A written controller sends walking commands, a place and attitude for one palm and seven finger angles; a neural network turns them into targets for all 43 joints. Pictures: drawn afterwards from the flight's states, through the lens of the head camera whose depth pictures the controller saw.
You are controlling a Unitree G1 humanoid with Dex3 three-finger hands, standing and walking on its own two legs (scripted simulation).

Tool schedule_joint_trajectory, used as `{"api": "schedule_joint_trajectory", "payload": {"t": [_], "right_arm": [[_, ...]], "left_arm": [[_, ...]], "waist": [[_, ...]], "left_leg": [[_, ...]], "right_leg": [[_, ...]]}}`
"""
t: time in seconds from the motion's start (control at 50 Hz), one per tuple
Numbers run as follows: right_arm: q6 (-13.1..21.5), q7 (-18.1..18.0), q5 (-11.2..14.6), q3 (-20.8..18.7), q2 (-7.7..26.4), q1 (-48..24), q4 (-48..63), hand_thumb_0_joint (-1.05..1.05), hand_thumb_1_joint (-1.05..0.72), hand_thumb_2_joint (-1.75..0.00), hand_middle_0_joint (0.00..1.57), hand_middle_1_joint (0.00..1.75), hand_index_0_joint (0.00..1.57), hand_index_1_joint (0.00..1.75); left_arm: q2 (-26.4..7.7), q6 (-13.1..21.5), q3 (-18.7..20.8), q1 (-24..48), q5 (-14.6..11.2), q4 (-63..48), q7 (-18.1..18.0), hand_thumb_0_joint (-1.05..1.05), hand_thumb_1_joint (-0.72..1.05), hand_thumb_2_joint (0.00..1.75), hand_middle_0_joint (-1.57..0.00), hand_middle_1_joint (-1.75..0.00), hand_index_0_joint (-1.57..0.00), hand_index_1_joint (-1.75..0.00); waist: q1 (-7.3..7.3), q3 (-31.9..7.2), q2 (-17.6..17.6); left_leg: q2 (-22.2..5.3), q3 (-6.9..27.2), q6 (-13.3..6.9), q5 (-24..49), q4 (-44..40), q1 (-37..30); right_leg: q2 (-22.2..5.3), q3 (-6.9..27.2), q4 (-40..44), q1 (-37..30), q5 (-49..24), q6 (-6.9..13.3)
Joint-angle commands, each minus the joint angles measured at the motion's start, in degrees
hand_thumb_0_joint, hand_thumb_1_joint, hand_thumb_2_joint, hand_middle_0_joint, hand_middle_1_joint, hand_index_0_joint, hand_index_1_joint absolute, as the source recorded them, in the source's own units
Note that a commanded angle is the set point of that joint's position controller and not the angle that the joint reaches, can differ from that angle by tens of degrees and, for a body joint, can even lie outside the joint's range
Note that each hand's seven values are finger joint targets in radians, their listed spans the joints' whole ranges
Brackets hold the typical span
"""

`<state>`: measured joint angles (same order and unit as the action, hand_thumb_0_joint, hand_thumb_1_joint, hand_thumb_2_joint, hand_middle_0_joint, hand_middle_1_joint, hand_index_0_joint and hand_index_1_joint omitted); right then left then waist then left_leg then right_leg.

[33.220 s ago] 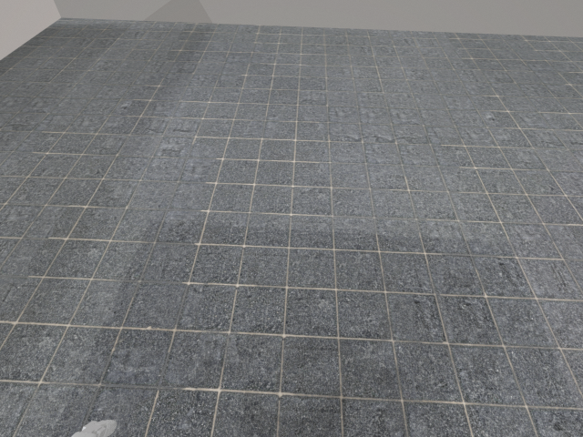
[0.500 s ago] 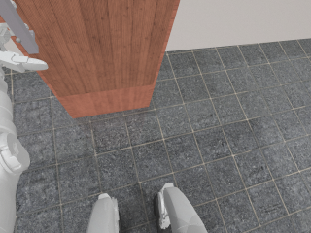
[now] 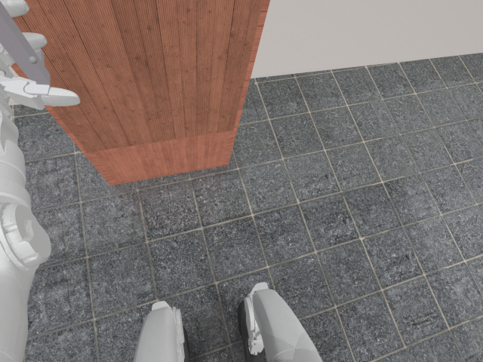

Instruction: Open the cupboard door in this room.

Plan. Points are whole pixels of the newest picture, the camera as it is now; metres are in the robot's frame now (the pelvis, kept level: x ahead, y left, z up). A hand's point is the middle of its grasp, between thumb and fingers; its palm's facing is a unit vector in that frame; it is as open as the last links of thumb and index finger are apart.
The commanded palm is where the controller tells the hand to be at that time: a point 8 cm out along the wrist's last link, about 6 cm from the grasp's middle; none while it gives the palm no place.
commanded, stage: slide the fingers in behind the handle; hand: left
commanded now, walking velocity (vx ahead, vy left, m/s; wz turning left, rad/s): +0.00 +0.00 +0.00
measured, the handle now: (14, 30) +0.60 +0.25 +0.08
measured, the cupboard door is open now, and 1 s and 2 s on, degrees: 0 0 42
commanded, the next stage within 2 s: close the thumb around the handle in 0.12 s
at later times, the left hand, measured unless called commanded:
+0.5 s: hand (37, 60) +0.56 +0.22 +0.07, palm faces +0.11 -0.99 -0.02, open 11.7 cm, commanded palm +0.53 +0.25 +0.06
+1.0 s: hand (38, 62) +0.56 +0.22 +0.07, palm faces +0.10 -0.99 -0.01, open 5.6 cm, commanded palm +0.54 +0.25 +0.06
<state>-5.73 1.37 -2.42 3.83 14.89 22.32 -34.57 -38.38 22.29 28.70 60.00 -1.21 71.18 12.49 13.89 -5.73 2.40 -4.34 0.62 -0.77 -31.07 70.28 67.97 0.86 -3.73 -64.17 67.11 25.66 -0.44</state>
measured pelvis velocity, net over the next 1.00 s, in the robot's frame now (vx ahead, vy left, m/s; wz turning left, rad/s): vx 0.00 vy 0.00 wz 0.00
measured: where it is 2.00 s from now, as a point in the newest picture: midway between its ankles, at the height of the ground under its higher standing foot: (217, 357)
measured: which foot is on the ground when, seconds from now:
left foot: down 0.00-1.00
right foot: down 0.00-1.00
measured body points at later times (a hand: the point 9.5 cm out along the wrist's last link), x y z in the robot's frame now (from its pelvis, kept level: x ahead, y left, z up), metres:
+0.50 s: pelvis +0.00 +0.00 +0.00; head +0.18 +0.03 +0.41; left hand +0.54 +0.27 +0.07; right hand -0.02 -0.26 -0.10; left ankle +0.00 +0.11 -0.63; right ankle +0.03 -0.13 -0.63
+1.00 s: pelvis +0.00 +0.00 +0.00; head +0.18 +0.03 +0.41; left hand +0.54 +0.27 +0.07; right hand -0.02 -0.26 -0.11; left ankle +0.00 +0.11 -0.63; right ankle +0.03 -0.13 -0.63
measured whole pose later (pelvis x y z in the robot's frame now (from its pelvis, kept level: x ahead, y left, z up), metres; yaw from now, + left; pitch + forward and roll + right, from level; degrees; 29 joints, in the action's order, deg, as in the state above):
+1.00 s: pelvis +0.00 +0.00 +0.00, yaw +0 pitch +29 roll -5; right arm -5.0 1.1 -2.7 3.7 15.4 21.7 -35.0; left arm -37.3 22.3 28.0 61.4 -1.0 71.7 12.1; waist 13.9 -5.9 2.5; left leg -4.0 1.0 -0.9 -31.1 71.5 69.4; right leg 0.6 -3.9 -65.2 68.2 25.7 -0.6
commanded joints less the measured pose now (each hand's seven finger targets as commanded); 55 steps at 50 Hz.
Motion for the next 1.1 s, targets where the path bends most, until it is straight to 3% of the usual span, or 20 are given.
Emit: {"api": "schedule_joint_trajectory", "payload": {"t": [0.0, 0.04, 0.1, 0.16, 0.2, 0.26, 0.3, 0.4, 0.46, 0.5, 0.56, 0.62, 0.66, 0.7, 0.72, 0.74, 0.86, 0.98, 1.0, 1.08], "right_arm": [[0.44, -1.14, 0.01, -4.14, 11.75, 12.46, 0.82, 0.0, -0.9, -0.9, 0.2, 0.3, 0.2, 0.3], [0.61, -1.26, -0.06, -4.13, 11.82, 12.55, 0.44, 0.0, -0.9, -0.9, 0.2, 0.3, 0.2, 0.3], [0.62, -1.27, -0.23, -4.12, 11.8, 12.93, 0.27, 0.0, -0.9, -0.9, 0.2, 0.3, 0.2, 0.3], [0.78, -1.07, -0.42, -4.18, 11.59, 12.92, 0.14, 0.0, -0.9, -0.9, 0.2, 0.3, 0.2, 0.3], [0.74, -1.13, -0.39, -4.1, 11.84, 12.77, 0.14, 0.0, -0.9, -0.9, 0.2, 0.3, 0.2, 0.3], [0.75, -1.28, -0.35, -3.81, 11.98, 12.73, 0.57, 0.0, -0.9, -0.9, 0.2, 0.3, 0.2, 0.3], [0.77, -1.1, -0.42, -4.02, 11.68, 12.63, 0.77, 0.0, -0.9, -0.9, 0.2, 0.3, 0.2, 0.3], [0.62, -0.89, -0.26, -4.26, 11.67, 12.43, 0.46, 0.0, -0.9, -0.9, 0.2, 0.3, 0.2, 0.3], [0.69, -1.24, -0.24, -4.1, 11.95, 12.6, 0.62, 0.0, -0.9, -0.9, 0.2, 0.3, 0.2, 0.3], [0.74, -1.26, -0.19, -3.86, 11.65, 12.42, 0.51, 0.0, -0.9, -0.9, 0.2, 0.3, 0.2, 0.3], [0.85, -1.09, -0.33, -4.18, 11.59, 12.54, 0.77, 0.0, -0.9, -0.9, 0.2, 0.3, 0.2, 0.3], [0.79, -1.06, -0.07, -4.08, 11.53, 12.22, 0.48, 0.0, -0.9, -0.9, 0.2, 0.3, 0.2, 0.3], [0.89, -1.29, 0.06, -3.89, 11.75, 12.26, 0.62, 0.0, -0.9, -0.9, 0.2, 0.3, 0.2, 0.3], [0.92, -1.51, 0.0, -3.88, 11.92, 12.27, 0.68, 0.0, -0.9, -0.9, 0.2, 0.3, 0.2, 0.3], [1.1, -1.45, 0.01, -3.8, 11.74, 12.0, 0.56, 0.0, -0.9, -0.9, 0.2, 0.3, 0.2, 0.3], [1.18, -1.56, -0.1, -3.85, 11.89, 12.28, 0.32, 0.0, -0.9, -0.9, 0.2, 0.3, 0.2, 0.3], [1.12, -1.48, -0.26, -3.83, 12.04, 12.54, 0.61, 0.0, -0.9, -0.9, 0.2, 0.3, 0.2, 0.3], [1.06, -1.13, -0.35, -3.88, 11.85, 12.42, 0.44, 0.0, -0.9, -0.9, 0.2, 0.3, 0.2, 0.3], [1.13, -1.18, -0.37, -3.81, 12.01, 12.5, 0.4, 0.0, -0.9, -0.9, 0.2, 0.3, 0.2, 0.3], [1.09, -0.87, -0.3, -4.17, 11.68, 12.0, 1.26, 0.0, -0.9, -0.9, 0.2, 0.3, 0.2, 0.3]], "left_arm": [[-13.52, 3.63, -0.3, 24.61, -1.32, -12.42, 0.88, 0.0, -0.5, 0.3, -0.3, -1.2, -0.3, -1.2], [-13.16, 3.26, -0.57, 25.57, -1.5, -12.04, 0.82, 0.0, -0.5, 0.3, -0.3, -1.2, -0.3, -1.2], [-14.51, 3.53, 0.3, 26.12, -1.02, -12.78, 0.36, 0.0, -0.5, 0.3, -0.3, -1.2, -0.3, -1.2], [-11.78, 3.97, -1.4, 26.98, -1.03, -13.34, -0.15, 0.0, -0.5, 0.3, -0.3, -1.2, -0.3, -1.2], [-13.24, 3.69, -0.4, 26.45, -0.89, -11.9, -0.5, 0.0, -0.5, 0.3, -0.3, -1.2, -0.3, -1.2], [-16.35, 3.64, 1.31, 25.78, -0.24, -11.45, -0.74, 0.0, -0.33, 0.37, -0.31, -1.22, -0.31, -1.22], [-14.74, 4.19, 0.18, 25.87, -0.06, -13.82, -0.72, 0.0, -0.22, 0.42, -0.32, -1.23, -0.32, -1.23], [-11.18, 3.79, -1.51, 25.12, -1.11, -12.73, -0.58, 0.0, 0.06, 0.54, -0.34, -1.26, -0.34, -1.26], [-15.36, 3.74, 1.5, 24.67, -1.03, -12.36, -0.71, 0.0, 0.23, 0.61, -0.35, -1.28, -0.35, -1.28], [-15.01, 3.72, 0.37, 25.53, -0.52, -12.1, -0.6, 0.0, 0.34, 0.66, -0.36, -1.29, -0.36, -1.29], [-15.09, 4.74, 1.09, 24.62, -0.84, -14.28, -0.33, 0.0, 0.51, 0.73, -0.37, -1.31, -0.37, -1.31], [-12.93, 3.89, -0.38, 23.39, -1.27, -10.95, 0.29, 0.0, 0.68, 0.8, -0.38, -1.33, -0.38, -1.33], [-13.81, 3.31, 0.08, 23.81, -1.55, -9.81, 0.64, 0.0, 0.79, 0.85, -0.39, -1.34, -0.39, -1.34], [-15.93, 3.46, 0.86, 24.99, -0.93, -10.9, 0.65, 0.0, 0.9, 0.9, -0.4, -1.35, -0.4, -1.35], [-13.85, 3.43, -0.96, 25.87, -1.08, -10.92, 0.75, 0.0, 0.9, 0.9, -0.4, -1.35, -0.4, -1.35], [-14.81, 3.49, 0.06, 25.98, -1.15, -10.65, 0.6, 0.0, 0.9, 0.9, -0.4, -1.35, -0.4, -1.35], [-16.84, 3.88, 2.08, 26.81, -1.22, -11.63, 0.11, 0.0, 0.9, 0.9, -0.4, -1.35, -0.4, -1.35], [-13.99, 3.46, -0.43, 27.62, -0.1, -11.72, -1.33, 0.0, 0.9, 0.9, -0.4, -1.35, -0.4, -1.35], [-15.46, 3.49, 0.52, 27.99, -0.09, -12.16, -1.4, 0.0, 0.9, 0.9, -0.4, -1.35, -0.4, -1.35], [-12.49, 4.06, -0.27, 21.67, -0.96, -14.86, -0.86, 0.0, 0.9, 0.9, -0.4, -1.35, -0.4, -1.35]], "waist": [[0.32, -32.74, 10.9], [0.91, -31.54, 10.1], [0.2, -33.22, 11.64], [0.79, -32.65, 11.8], [0.65, -31.95, 11.29], [-0.01, -32.15, 10.71], [-0.25, -34.59, 12.61], [0.56, -32.88, 11.3], [-0.18, -32.6, 10.18], [0.15, -31.81, 10.36], [-0.42, -35.09, 11.22], [0.27, -31.23, 9.75], [0.5, -29.81, 8.41], [-0.11, -31.54, 10.58], [0.82, -31.07, 10.81], [0.91, -30.73, 9.21], [-0.04, -33.23, 12.22], [0.75, -32.61, 11.6], [0.61, -32.58, 10.81], [-1.34, -35.34, 12.13]], "left_leg": [[1.68, 3.64, -0.66, 27.67, -6.95, -26.01], [1.65, 3.54, -0.88, 26.03, -7.05, -25.03], [1.65, 3.89, -0.63, 28.12, -6.81, -26.55], [1.67, 4.1, -0.66, 28.17, -6.68, -27.46], [1.7, 3.85, -0.68, 27.03, -6.77, -26.18], [1.84, 3.66, -0.86, 26.43, -6.71, -24.2], [1.77, 3.68, -0.63, 28.99, -6.53, -26.94], [1.68, 3.78, -0.57, 28.54, -6.72, -27.38], [1.84, 3.48, -0.85, 27.18, -6.9, -25.1], [1.83, 3.36, -0.83, 26.94, -6.78, -24.27], [1.89, 3.28, -0.78, 29.33, -6.23, -25.97], [1.83, 3.14, -0.81, 27.02, -6.6, -23.93], [2.01, 2.87, -1.19, 24.56, -6.59, -21.77], [1.99, 3.28, -0.88, 25.2, -6.66, -23.17], [1.94, 3.28, -0.98, 24.96, -6.41, -23.52], [1.78, 3.47, -1.05, 24.91, -6.29, -23.04], [1.76, 4.17, -0.6, 27.79, -5.97, -25.34], [1.64, 4.35, -0.56, 26.45, -6.23, -25.66], [1.64, 4.27, -0.71, 25.64, -6.3, -24.88], [1.73, 3.86, -0.35, 28.41, -7.08, -28.0]], "right_leg": [[2.34, 0.85, 6.06, -14.55, -17.73, 1.17], [2.27, 0.91, 6.64, -14.21, -16.71, 0.99], [2.24, 0.77, 6.0, -14.07, -17.7, 1.24], [2.28, 0.59, 5.97, -12.47, -16.99, 1.37], [2.23, 0.69, 6.24, -12.91, -16.42, 1.2], [2.26, 1.07, 5.81, -14.93, -17.13, 1.33], [2.18, 0.93, 5.54, -14.67, -18.57, 1.34], [2.32, 0.56, 6.13, -13.12, -17.64, 1.16], [2.36, 1.0, 6.15, -15.46, -18.0, 1.24], [2.23, 1.07, 6.06, -15.61, -18.23, 1.15], [2.31, 1.31, 5.55, -16.73, -20.5, 1.36], [2.37, 1.06, 6.18, -15.71, -18.61, 1.06], [2.39, 1.4, 6.5, -15.92, -17.44, 1.08], [2.2, 1.17, 6.03, -15.17, -16.8, 1.16], [2.25, 1.19, 6.15, -13.9, -16.33, 1.08], [2.28, 1.05, 6.17, -14.07, -16.21, 1.02], [2.26, 0.66, 4.95, -13.13, -17.04, 1.42], [2.25, 0.49, 5.47, -11.99, -15.52, 1.12], [2.29, 0.59, 5.6, -12.86, -15.3, 1.09], [2.26, 0.49, 5.57, -14.41, -17.38, 1.36]]}}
